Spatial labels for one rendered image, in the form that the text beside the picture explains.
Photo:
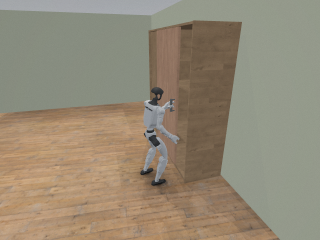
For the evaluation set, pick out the robot torso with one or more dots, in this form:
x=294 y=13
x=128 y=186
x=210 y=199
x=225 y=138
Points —
x=150 y=120

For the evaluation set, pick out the robot right forearm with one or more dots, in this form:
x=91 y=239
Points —
x=165 y=132

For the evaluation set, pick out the robot right thigh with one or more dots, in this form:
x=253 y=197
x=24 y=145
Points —
x=157 y=142

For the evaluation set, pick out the right robot upper arm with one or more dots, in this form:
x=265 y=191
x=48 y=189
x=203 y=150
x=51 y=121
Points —
x=160 y=115

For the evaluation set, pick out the robot right hand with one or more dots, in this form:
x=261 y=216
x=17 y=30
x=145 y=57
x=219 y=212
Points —
x=174 y=139

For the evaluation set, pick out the wardrobe door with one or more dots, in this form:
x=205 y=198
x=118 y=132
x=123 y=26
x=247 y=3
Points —
x=154 y=61
x=168 y=73

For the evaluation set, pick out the robot left hand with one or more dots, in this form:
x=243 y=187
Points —
x=167 y=106

